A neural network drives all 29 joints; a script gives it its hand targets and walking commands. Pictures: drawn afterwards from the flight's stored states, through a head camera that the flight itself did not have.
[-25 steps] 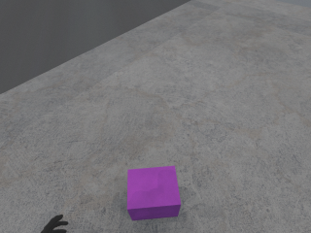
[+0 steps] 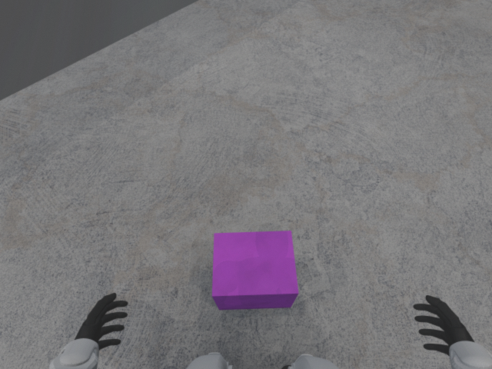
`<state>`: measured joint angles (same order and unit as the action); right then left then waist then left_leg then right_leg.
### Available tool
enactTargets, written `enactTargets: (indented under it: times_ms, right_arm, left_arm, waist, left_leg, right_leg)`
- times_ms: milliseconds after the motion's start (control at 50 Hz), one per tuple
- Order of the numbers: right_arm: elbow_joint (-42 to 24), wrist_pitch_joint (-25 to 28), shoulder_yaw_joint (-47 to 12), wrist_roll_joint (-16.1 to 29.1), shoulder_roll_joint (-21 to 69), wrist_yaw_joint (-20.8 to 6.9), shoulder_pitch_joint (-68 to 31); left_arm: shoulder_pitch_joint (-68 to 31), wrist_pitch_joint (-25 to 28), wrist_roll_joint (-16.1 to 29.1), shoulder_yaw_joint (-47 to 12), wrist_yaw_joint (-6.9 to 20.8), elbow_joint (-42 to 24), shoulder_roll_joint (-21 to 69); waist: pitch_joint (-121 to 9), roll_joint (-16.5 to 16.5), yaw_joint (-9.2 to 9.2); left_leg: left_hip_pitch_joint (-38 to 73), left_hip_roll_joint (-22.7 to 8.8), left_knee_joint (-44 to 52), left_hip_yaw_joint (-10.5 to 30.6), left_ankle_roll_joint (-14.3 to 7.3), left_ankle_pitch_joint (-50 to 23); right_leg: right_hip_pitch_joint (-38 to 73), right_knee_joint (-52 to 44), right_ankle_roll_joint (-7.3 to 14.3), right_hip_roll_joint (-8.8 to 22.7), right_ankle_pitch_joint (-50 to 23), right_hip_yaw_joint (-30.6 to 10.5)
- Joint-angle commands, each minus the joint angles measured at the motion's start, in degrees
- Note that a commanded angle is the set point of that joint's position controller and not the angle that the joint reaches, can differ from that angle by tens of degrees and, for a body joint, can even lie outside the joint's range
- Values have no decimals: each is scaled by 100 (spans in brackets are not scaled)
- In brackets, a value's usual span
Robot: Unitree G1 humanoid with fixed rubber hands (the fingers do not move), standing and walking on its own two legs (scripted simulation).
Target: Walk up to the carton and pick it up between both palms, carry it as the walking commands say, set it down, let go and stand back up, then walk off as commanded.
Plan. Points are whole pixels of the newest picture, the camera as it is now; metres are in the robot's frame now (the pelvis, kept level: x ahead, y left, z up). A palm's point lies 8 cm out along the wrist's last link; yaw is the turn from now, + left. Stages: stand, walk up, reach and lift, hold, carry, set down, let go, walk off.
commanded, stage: reach and lift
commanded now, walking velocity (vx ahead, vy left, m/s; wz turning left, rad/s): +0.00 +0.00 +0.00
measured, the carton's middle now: (253, 271) +0.44 +0.02 -0.64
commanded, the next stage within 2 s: none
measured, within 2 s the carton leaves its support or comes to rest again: neither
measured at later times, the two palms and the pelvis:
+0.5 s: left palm (129, 280) +0.28 +0.27 -0.14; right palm (403, 283) +0.28 -0.27 -0.13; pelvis -0.05 +0.01 -0.06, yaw +0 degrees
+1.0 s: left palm (163, 230) +0.40 +0.23 -0.19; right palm (363, 225) +0.43 -0.23 -0.19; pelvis -0.07 -0.01 -0.10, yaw +1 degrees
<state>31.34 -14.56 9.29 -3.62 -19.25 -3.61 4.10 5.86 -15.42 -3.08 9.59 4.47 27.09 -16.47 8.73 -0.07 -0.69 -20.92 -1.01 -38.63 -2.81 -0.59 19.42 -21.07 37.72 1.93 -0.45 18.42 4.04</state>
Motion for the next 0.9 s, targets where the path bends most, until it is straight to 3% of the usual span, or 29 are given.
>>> enactTargets:
  times_ms: [0, 100, 200, 420, 580, 720, 880]
  right_arm:
    - [-432, 135, 269, 24, -923, -22, -399]
    - [-129, 221, 243, 102, -867, -50, -798]
    - [35, 273, 276, 194, -949, -58, -1401]
    - [253, 29, 262, 534, -1176, -182, -3686]
    - [954, 73, 323, 604, -1309, -170, -5403]
    - [1511, 329, 422, 605, -1258, -99, -6431]
    - [1581, 613, 455, 752, -1125, 17, -7445]
  left_arm:
    - [-571, 66, 77, 178, -137, -611, -571]
    - [-1075, 129, 253, -19, -351, -237, -429]
    - [-1598, 197, 345, 54, -480, 196, -506]
    - [-3750, -30, 676, 169, -516, 385, -680]
    - [-5485, -22, 774, 267, -506, 928, -761]
    - [-6400, 287, 699, 545, -507, 1474, -766]
    - [-7156, 755, 657, 889, -389, 1738, -1044]
  waist:
    - [-1617, 69, 93]
    - [-2123, 2, 166]
    - [-2737, 44, 51]
    - [-3366, -50, -25]
    - [-4074, -95, 2]
    - [-4856, -134, 34]
    - [-6210, -308, -129]
  left_leg:
    - [-240, 216, 124, 304, 210, -1444]
    - [-544, 197, -479, 422, 268, -2150]
    - [-791, 208, -867, 502, 271, -2513]
    - [-1826, 166, -1105, 468, 192, -538]
    - [-2602, 183, -1332, 409, 182, -73]
    - [-3284, 264, -1593, 374, 188, -298]
    - [-4241, 363, -1957, 281, 91, -1225]
  right_leg:
    - [547, 99, -196, -152, -1586, -543]
    - [-372, 724, -179, -195, -1957, -451]
    - [-1183, 1105, -199, -164, -1963, -449]
    - [-2276, 1367, -187, -35, -304, -430]
    - [-2532, 1557, -164, -32, 73, -467]
    - [-2661, 1796, -175, -61, -339, -544]
    - [-2166, 2228, -176, -94, -1847, -807]
